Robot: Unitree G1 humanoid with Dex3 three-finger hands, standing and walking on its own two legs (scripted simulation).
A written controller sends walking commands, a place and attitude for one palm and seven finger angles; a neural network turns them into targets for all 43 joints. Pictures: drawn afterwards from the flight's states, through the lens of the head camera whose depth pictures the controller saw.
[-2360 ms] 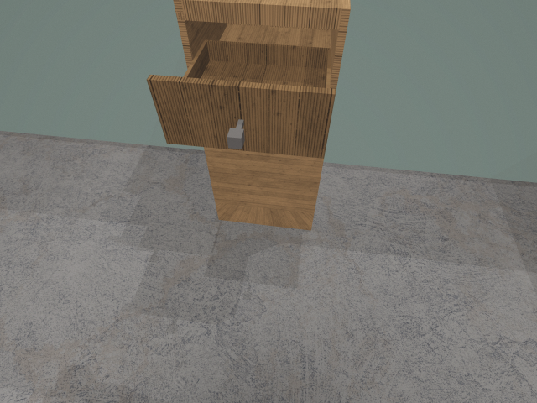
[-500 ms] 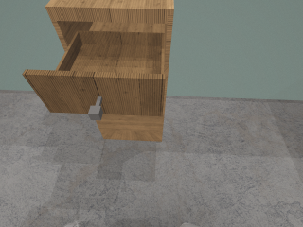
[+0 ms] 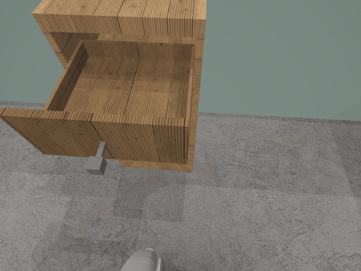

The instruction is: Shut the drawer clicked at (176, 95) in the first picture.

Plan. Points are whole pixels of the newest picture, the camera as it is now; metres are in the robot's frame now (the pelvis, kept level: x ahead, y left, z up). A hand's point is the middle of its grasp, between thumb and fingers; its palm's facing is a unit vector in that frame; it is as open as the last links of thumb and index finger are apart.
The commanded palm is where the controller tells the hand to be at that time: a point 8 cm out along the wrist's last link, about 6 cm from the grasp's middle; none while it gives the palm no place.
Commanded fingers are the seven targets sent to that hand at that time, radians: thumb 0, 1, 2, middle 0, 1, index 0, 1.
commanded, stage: come to a stop and stand still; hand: left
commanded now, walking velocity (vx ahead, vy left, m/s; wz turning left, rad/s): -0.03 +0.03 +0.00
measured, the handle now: (99, 158) +0.33 +0.21 +0.02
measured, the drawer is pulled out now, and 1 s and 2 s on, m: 0.28 0.28 0.28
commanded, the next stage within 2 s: look again from close up in 0.84 s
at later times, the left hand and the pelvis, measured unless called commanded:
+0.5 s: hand out of the picture +0.06 +0.22 -0.16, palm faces -0.01 -0.96 -0.28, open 7.4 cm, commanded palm none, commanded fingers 0.00 0.90 0.90 -0.20 -0.30 -0.20 -0.30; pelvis -0.02 +0.02 -0.01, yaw -2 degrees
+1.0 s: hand out of the picture -0.03 +0.18 -0.18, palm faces -0.02 -0.98 -0.18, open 7.4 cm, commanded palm none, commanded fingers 0.00 0.90 0.90 -0.20 -0.30 -0.20 -0.30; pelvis -0.03 +0.01 -0.01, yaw -2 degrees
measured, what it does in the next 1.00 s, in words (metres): steps on the spot: left foot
